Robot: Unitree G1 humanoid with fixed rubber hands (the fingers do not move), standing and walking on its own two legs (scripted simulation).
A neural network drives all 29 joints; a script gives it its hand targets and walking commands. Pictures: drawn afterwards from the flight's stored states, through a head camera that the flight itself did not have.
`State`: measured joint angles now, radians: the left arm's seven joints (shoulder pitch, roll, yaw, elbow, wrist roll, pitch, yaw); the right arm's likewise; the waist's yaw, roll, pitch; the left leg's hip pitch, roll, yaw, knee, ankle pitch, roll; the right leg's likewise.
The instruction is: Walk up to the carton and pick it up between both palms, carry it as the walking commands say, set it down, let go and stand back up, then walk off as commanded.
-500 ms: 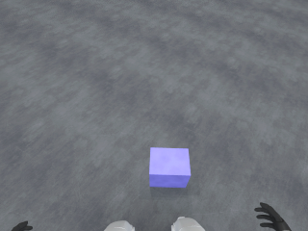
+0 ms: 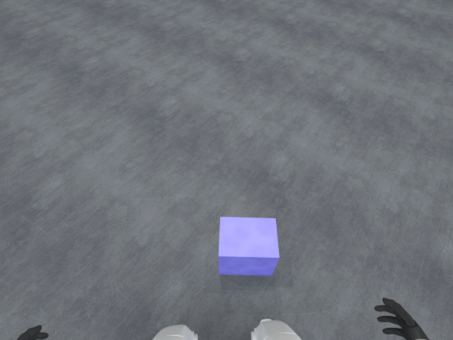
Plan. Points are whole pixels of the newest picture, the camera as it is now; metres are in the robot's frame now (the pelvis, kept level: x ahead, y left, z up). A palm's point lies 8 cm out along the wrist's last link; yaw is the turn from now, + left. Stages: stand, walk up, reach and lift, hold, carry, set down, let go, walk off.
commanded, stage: walk up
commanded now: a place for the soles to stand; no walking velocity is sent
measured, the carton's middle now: (246, 247) +0.53 -0.08 -0.63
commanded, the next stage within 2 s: none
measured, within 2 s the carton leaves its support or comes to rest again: neither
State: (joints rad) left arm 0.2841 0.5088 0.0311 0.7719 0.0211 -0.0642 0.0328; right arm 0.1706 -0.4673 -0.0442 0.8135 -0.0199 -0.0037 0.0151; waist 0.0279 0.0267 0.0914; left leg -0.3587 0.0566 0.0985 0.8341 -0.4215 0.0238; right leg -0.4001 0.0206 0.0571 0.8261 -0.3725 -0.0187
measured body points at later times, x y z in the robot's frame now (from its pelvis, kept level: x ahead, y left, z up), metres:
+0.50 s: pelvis +0.00 +0.00 +0.00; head +0.02 +0.00 +0.45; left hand +0.09 +0.36 -0.07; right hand +0.13 -0.33 -0.09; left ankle +0.02 +0.11 -0.70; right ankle +0.04 -0.13 -0.70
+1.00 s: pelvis -0.01 +0.00 +0.00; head +0.00 -0.02 +0.45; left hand +0.08 +0.36 -0.06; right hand +0.11 -0.33 -0.10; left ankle +0.02 +0.11 -0.70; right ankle +0.04 -0.13 -0.70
